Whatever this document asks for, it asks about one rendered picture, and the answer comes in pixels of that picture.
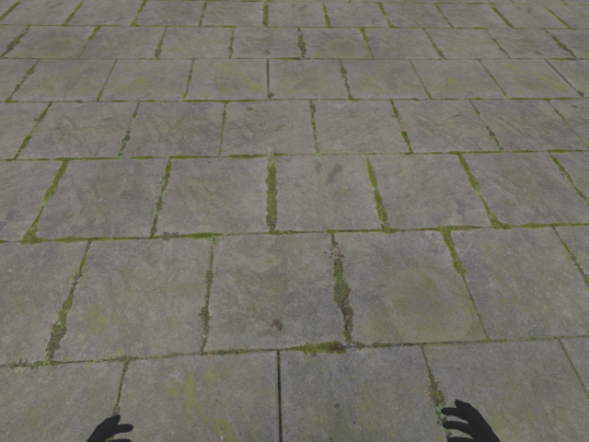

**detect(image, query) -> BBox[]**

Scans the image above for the robot left hand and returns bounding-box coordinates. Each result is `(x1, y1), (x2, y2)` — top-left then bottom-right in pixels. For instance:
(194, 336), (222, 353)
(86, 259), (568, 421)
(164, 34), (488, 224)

(87, 414), (133, 442)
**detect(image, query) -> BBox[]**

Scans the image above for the robot right hand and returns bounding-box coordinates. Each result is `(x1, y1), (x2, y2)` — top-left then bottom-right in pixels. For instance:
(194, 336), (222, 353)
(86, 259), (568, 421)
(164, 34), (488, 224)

(441, 400), (501, 442)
